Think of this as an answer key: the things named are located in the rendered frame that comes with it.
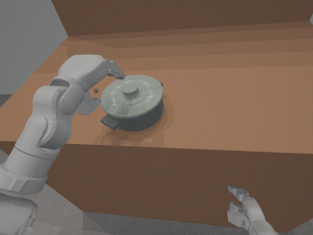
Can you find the knob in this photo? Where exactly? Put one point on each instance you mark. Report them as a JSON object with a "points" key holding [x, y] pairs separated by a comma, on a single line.
{"points": [[130, 89]]}

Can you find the pot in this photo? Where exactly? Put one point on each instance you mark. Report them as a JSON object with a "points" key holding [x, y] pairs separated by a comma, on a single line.
{"points": [[136, 123]]}

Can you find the robot right forearm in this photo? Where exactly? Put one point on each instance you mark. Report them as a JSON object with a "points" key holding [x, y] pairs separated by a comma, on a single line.
{"points": [[261, 227]]}

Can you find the lid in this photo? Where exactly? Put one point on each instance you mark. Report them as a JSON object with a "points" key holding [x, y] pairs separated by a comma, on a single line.
{"points": [[117, 105]]}

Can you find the right robot hand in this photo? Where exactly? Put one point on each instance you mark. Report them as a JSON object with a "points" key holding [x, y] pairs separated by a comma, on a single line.
{"points": [[243, 215]]}

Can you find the left robot upper arm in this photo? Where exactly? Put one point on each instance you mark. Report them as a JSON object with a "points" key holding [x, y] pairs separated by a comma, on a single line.
{"points": [[16, 215]]}

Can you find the left robot hand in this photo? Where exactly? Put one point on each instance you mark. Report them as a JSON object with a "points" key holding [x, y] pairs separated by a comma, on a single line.
{"points": [[87, 70]]}

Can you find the robot left forearm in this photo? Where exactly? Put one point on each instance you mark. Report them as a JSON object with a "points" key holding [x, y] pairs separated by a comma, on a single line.
{"points": [[45, 133]]}

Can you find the table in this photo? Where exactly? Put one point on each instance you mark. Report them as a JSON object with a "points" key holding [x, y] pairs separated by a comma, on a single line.
{"points": [[237, 94]]}

